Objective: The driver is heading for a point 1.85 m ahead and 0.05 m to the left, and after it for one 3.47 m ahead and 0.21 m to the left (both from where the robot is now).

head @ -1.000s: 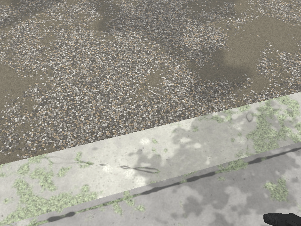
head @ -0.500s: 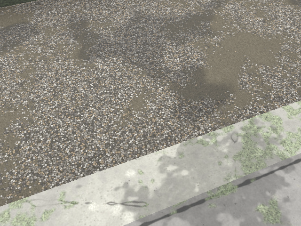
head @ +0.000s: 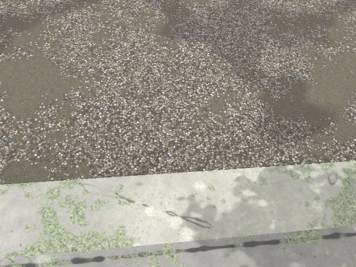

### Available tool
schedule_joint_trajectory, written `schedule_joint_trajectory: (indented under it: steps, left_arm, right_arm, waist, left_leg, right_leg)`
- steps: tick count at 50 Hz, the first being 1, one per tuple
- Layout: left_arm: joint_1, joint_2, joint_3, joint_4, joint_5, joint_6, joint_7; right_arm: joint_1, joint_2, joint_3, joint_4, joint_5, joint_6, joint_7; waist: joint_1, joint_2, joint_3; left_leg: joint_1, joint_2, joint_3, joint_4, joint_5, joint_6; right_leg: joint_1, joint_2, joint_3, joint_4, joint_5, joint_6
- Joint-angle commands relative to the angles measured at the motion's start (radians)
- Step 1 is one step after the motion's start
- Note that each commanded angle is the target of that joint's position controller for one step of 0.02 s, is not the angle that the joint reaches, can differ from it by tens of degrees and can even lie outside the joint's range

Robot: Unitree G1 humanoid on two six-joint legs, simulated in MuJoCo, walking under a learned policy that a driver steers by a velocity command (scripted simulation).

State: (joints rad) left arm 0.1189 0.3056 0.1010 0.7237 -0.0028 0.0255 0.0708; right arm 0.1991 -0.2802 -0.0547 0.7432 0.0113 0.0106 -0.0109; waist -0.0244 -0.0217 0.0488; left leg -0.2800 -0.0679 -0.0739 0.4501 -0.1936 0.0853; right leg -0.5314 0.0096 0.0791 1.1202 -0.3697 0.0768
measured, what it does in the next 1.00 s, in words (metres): steps on the spot: right foot, then left foot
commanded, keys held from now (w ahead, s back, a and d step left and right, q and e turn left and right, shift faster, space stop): q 0.14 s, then no key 0.86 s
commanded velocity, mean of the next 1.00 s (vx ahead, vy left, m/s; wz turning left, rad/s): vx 0.00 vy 0.00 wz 0.21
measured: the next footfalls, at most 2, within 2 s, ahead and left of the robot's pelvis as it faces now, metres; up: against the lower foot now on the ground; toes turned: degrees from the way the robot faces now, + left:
right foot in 0.34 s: +0.08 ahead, -0.15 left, +0.00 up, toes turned +14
left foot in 0.62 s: +0.00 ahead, +0.10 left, +0.00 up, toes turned +8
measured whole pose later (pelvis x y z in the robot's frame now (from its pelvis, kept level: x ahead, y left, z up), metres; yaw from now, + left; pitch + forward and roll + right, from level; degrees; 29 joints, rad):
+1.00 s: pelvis +0.00 -0.02 -0.01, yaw +11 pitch -2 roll +0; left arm 0.18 0.26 0.04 0.97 0.00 0.00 0.03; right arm 0.25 -0.22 -0.03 0.87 -0.01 -0.01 -0.02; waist 0.01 -0.01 0.04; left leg -0.15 -0.02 -0.06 0.50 -0.31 0.00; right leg -0.19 -0.02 0.07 0.48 -0.25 0.05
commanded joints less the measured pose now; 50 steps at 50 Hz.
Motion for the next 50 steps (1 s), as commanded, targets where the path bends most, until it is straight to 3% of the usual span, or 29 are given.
schedule_joint_trajectory:
  steps: [1, 7, 13, 15, 16, 17, 18, 19, 20, 22, 23, 26, 27, 29, 31, 32, 33, 34, 35, 39, 50]
  left_arm:
    - [-0.018, 0.069, 0.017, -0.063, 0.0, -0.019, 0.003]
    - [-0.048, 0.068, 0.011, -0.064, -0.003, -0.042, -0.015]
    - [-0.011, 0.073, 0.003, -0.047, -0.009, -0.067, -0.045]
    - [0.034, 0.061, -0.001, -0.028, -0.005, -0.075, -0.058]
    - [0.043, 0.066, -0.002, -0.025, 0.008, -0.076, -0.063]
    - [0.045, 0.118, 0.004, -0.037, 0.026, -0.074, -0.06]
    - [0.01, 0.161, 0.005, -0.045, 0.042, -0.065, -0.058]
    - [0.01, 0.123, -0.004, -0.044, 0.047, -0.067, -0.06]
    - [-0.009, 0.105, -0.011, -0.044, 0.035, -0.07, -0.06]
    - [-0.04, 0.091, -0.019, -0.037, 0.009, -0.069, -0.056]
    - [-0.045, 0.08, -0.026, -0.029, 0.004, -0.067, -0.056]
    - [-0.028, 0.072, -0.031, -0.006, 0.007, -0.051, -0.058]
    - [-0.004, 0.08, -0.03, 0.003, 0.009, -0.044, -0.058]
    - [0.013, 0.094, -0.031, 0.017, 0.005, -0.037, -0.06]
    - [0.046, 0.084, -0.038, 0.038, -0.005, -0.043, -0.064]
    - [0.064, 0.074, -0.044, 0.043, 0.009, -0.057, -0.07]
    - [0.095, 0.06, -0.045, 0.047, 0.016, -0.068, -0.078]
    - [0.046, 0.062, -0.049, 0.058, 0.021, -0.069, -0.077]
    - [0.016, 0.061, -0.047, 0.06, 0.017, -0.066, -0.075]
    - [0.026, 0.052, -0.046, 0.094, 0.011, -0.041, -0.056]
    - [0.06, 0.059, -0.039, 0.223, 0.006, -0.03, -0.038]
  right_arm:
    - [0.009, -0.177, -0.049, -0.07, 0.003, -0.004, -0.015]
    - [-0.014, -0.194, -0.062, -0.099, -0.001, 0.013, -0.027]
    - [-0.041, -0.168, -0.049, -0.111, -0.007, 0.028, -0.019]
    - [-0.064, -0.153, -0.039, -0.112, 0.004, 0.034, -0.02]
    - [-0.041, -0.135, -0.032, -0.104, 0.007, 0.033, -0.021]
    - [0.016, -0.105, -0.023, -0.097, -0.006, 0.025, -0.019]
    - [0.068, -0.109, -0.027, -0.091, -0.001, 0.016, -0.016]
    - [0.033, -0.161, -0.042, -0.099, -0.011, 0.009, -0.018]
    - [0.009, -0.201, -0.059, -0.093, -0.005, 0.01, -0.021]
    - [0.013, -0.166, -0.06, -0.068, -0.005, 0.028, -0.027]
    - [0.023, -0.138, -0.053, -0.058, -0.005, 0.034, -0.025]
    - [-0.004, -0.058, -0.024, -0.058, -0.002, 0.028, -0.015]
    - [-0.024, -0.049, -0.02, -0.06, 0.0, 0.024, -0.012]
    - [0.001, -0.07, -0.027, -0.041, 0.009, 0.02, -0.009]
    - [0.034, -0.093, -0.03, -0.02, -0.006, 0.018, -0.008]
    - [0.041, -0.141, -0.037, -0.026, -0.015, 0.019, -0.014]
    - [0.037, -0.191, -0.051, -0.006, -0.012, 0.021, -0.014]
    - [0.027, -0.132, -0.041, -0.008, -0.014, 0.018, -0.006]
    - [0.023, -0.097, -0.029, -0.002, -0.022, 0.013, -0.002]
    - [0.033, -0.087, -0.019, 0.024, -0.023, -0.012, -0.007]
    - [0.065, -0.073, -0.004, 0.097, -0.017, -0.031, -0.012]
  waist:
    - [0.0, 0.127, -0.117]
    - [-0.008, 0.166, -0.094]
    - [-0.009, 0.174, -0.132]
    - [0.029, 0.158, -0.131]
    - [0.034, 0.125, -0.129]
    - [0.005, -0.007, -0.15]
    - [-0.047, -0.181, -0.11]
    - [-0.007, -0.203, -0.111]
    - [0.004, -0.149, -0.085]
    - [0.001, -0.113, -0.064]
    - [-0.001, -0.106, -0.059]
    - [0.02, -0.13, -0.075]
    - [0.04, -0.144, -0.085]
    - [0.033, -0.147, -0.102]
    - [0.018, -0.114, -0.104]
    - [0.032, -0.045, -0.131]
    - [0.079, 0.086, -0.131]
    - [0.038, 0.079, -0.124]
    - [0.033, 0.071, -0.097]
    - [0.037, 0.091, -0.03]
    - [0.035, 0.04, -0.012]
  left_leg:
    - [0.223, 0.241, -0.315, -0.13, 0.212, 0.128]
    - [0.136, 0.211, -0.394, -0.137, 0.043, 0.132]
    - [0.124, 0.22, -0.427, -0.07, 0.237, 0.135]
    - [0.101, 0.189, -0.414, -0.031, 0.264, 0.102]
    - [0.062, 0.158, -0.394, -0.013, 0.194, 0.063]
    - [0.0, 0.09, -0.309, 0.096, 0.01, 0.003]
    - [-0.099, -0.051, -0.16, 0.218, -0.303, -0.057]
    - [-0.107, -0.028, -0.114, 0.361, -0.428, -0.108]
    - [-0.121, -0.002, -0.11, 0.474, -0.404, -0.135]
    - [-0.155, 0.016, -0.11, 0.561, -0.337, -0.173]
    - [-0.151, 0.027, -0.104, 0.558, -0.312, -0.184]
    - [-0.073, 0.067, -0.008, 0.337, -0.271, -0.193]
    - [-0.044, 0.069, 0.01, 0.26, -0.263, -0.19]
    - [0.029, 0.061, 0.039, 0.083, -0.147, -0.176]
    - [0.167, 0.072, 0.02, -0.12, 0.094, -0.139]
    - [0.253, 0.141, -0.048, -0.082, 0.267, -0.112]
    - [0.217, 0.15, -0.051, -0.005, 0.247, -0.066]
    - [0.153, 0.14, -0.05, -0.02, 0.131, -0.045]
    - [0.116, 0.137, -0.057, -0.042, 0.069, -0.049]
    - [0.055, 0.122, -0.05, -0.062, 0.05, -0.074]
    - [0.065, 0.11, -0.041, -0.072, 0.055, -0.064]
  right_leg:
    - [-0.108, -0.01, 0.036, -0.1, 0.037, 0.018]
    - [0.006, 0.014, 0.05, -0.322, 0.033, 0.029]
    - [0.172, 0.009, 0.013, -0.48, 0.023, -0.004]
    - [0.286, 0.008, -0.01, -0.682, 0.162, -0.034]
    - [0.37, -0.024, 0.014, -0.772, 0.302, -0.057]
    - [0.453, -0.169, 0.15, -0.792, 0.457, -0.108]
    - [0.443, -0.289, 0.274, -0.789, 0.642, -0.237]
    - [0.362, -0.373, 0.367, -0.827, 0.569, -0.349]
    - [0.348, -0.343, 0.342, -0.833, 0.482, -0.351]
    - [0.356, -0.271, 0.255, -0.815, 0.406, -0.298]
    - [0.357, -0.252, 0.224, -0.804, 0.434, -0.288]
    - [0.384, -0.179, 0.131, -0.771, 0.492, -0.261]
    - [0.399, -0.179, 0.133, -0.759, 0.52, -0.266]
    - [0.417, -0.182, 0.144, -0.734, 0.552, -0.267]
    - [0.372, -0.164, 0.135, -0.726, 0.524, -0.212]
    - [0.32, -0.141, 0.107, -0.708, 0.453, -0.161]
    - [0.317, -0.063, 0.024, -0.715, 0.324, -0.115]
    - [0.364, -0.038, -0.012, -0.692, 0.248, -0.076]
    - [0.367, -0.033, -0.019, -0.681, 0.224, -0.065]
    - [0.364, -0.036, -0.015, -0.674, 0.257, -0.065]
    - [0.373, -0.037, -0.014, -0.69, 0.276, -0.039]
